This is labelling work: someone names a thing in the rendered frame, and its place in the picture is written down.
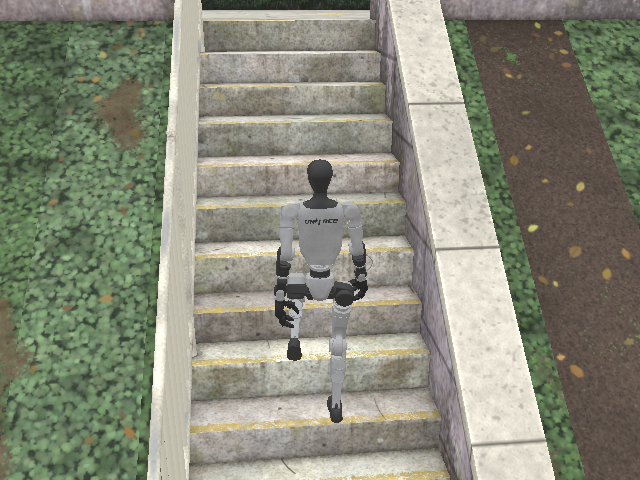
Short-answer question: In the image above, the left robot upper arm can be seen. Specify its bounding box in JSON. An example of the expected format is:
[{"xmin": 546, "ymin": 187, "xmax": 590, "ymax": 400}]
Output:
[{"xmin": 279, "ymin": 203, "xmax": 300, "ymax": 261}]

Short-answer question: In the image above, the robot left thigh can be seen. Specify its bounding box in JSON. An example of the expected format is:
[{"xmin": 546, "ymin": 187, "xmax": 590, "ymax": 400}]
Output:
[{"xmin": 286, "ymin": 272, "xmax": 306, "ymax": 302}]

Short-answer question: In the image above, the right robot upper arm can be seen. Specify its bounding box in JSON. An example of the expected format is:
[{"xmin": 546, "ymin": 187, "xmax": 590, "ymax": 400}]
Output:
[{"xmin": 341, "ymin": 202, "xmax": 364, "ymax": 256}]

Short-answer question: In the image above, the right robot forearm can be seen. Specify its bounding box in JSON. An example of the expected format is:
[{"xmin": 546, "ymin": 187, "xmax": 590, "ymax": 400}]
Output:
[{"xmin": 352, "ymin": 241, "xmax": 367, "ymax": 282}]

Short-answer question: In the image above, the left robot forearm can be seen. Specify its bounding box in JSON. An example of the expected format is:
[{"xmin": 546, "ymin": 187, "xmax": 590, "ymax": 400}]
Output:
[{"xmin": 274, "ymin": 247, "xmax": 291, "ymax": 301}]

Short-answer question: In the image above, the robot left hand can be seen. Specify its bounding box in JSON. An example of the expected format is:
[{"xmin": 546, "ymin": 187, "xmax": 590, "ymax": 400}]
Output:
[{"xmin": 275, "ymin": 300, "xmax": 299, "ymax": 328}]

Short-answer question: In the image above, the robot right shin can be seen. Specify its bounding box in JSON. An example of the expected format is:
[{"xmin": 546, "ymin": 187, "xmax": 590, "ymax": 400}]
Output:
[{"xmin": 330, "ymin": 339, "xmax": 347, "ymax": 409}]

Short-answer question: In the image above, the robot right hand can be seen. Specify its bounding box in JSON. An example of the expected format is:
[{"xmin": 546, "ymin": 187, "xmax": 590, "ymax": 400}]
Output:
[{"xmin": 348, "ymin": 277, "xmax": 368, "ymax": 301}]

